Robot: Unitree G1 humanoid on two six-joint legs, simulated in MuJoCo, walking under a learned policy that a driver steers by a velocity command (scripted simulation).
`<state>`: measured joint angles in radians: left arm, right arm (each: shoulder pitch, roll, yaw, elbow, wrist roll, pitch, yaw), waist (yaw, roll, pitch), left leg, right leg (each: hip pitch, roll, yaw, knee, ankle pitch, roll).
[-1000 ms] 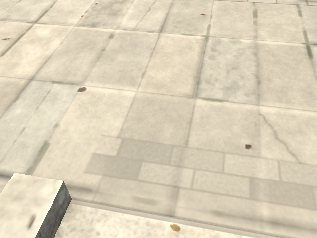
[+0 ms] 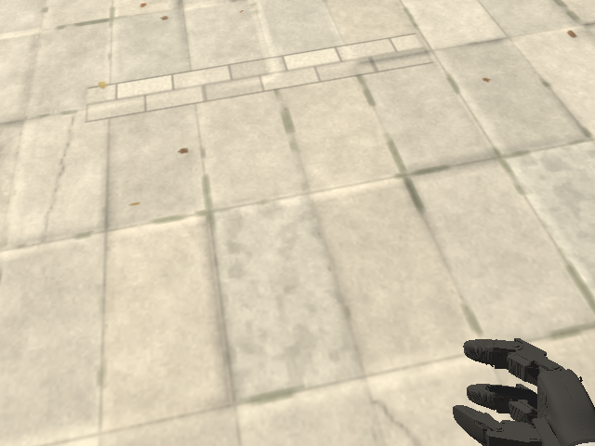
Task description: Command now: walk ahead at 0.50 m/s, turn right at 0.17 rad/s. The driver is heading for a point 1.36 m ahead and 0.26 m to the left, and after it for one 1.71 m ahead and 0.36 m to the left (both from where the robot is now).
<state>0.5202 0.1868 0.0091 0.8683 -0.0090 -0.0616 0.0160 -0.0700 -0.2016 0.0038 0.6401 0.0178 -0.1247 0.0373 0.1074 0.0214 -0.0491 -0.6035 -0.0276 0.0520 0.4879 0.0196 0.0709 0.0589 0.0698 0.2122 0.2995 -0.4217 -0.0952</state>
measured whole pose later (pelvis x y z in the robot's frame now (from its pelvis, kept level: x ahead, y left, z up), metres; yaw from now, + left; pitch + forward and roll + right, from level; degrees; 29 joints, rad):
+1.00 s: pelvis +0.52 +0.02 +0.01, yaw +1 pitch +4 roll -2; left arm 0.38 0.23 0.06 0.81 -0.02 -0.08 -0.01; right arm 0.08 -0.23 -0.04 0.73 0.01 -0.07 0.01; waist 0.08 0.04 -0.04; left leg -0.68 0.10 -0.05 0.67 0.00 0.00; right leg -0.10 0.05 -0.02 0.30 -0.27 -0.03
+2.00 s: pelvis +1.02 +0.03 +0.02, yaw +6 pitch +3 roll -2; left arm 0.34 0.23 0.07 0.85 0.01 -0.09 0.00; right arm 0.14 -0.26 -0.07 0.78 0.02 -0.04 0.01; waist 0.05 0.05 -0.02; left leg -0.75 0.09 -0.09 0.84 0.03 0.01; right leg -0.05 0.04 -0.13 0.23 -0.23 -0.04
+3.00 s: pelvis +1.53 +0.22 +0.02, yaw +41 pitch +2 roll -2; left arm 0.32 0.26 0.08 0.83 0.01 -0.09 0.00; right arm 0.17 -0.30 -0.09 0.63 0.02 -0.01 0.01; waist 0.07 0.05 0.02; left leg -0.72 0.09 -0.07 0.96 -0.12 0.00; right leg -0.09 0.01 -0.13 0.29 -0.23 -0.02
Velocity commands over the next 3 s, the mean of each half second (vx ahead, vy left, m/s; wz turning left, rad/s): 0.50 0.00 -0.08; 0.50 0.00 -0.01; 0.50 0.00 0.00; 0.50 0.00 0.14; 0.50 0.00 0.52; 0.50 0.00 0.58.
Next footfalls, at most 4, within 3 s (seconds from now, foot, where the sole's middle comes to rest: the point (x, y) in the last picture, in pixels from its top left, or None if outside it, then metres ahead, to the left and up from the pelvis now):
0.02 left None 0.19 0.11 -0.77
0.58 right None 0.49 -0.09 -0.76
1.10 left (291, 341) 0.72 0.17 -0.77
1.64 right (391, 256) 1.00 -0.07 -0.77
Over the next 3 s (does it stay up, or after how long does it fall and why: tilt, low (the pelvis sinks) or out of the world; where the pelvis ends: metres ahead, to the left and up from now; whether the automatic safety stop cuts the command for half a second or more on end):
stays up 1.53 0.22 0.02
